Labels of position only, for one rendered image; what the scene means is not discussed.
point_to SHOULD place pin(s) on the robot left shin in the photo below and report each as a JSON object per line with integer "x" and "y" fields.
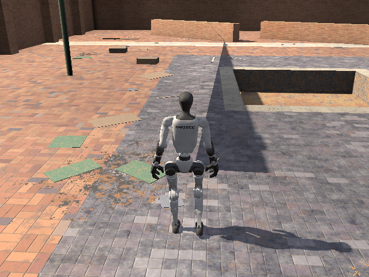
{"x": 174, "y": 209}

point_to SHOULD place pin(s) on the robot left thigh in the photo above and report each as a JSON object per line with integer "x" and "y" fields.
{"x": 171, "y": 174}

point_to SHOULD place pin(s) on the robot left forearm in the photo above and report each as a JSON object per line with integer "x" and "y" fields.
{"x": 158, "y": 155}

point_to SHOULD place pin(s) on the robot right upper arm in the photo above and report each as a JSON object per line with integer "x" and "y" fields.
{"x": 205, "y": 132}

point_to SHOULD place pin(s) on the robot right hand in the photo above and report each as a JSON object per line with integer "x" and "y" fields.
{"x": 214, "y": 168}

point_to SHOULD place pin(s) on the robot right forearm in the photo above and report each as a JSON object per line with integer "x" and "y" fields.
{"x": 211, "y": 155}

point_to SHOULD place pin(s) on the robot left upper arm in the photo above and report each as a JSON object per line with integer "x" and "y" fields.
{"x": 167, "y": 121}

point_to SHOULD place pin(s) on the robot left hand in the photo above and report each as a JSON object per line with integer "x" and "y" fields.
{"x": 154, "y": 171}

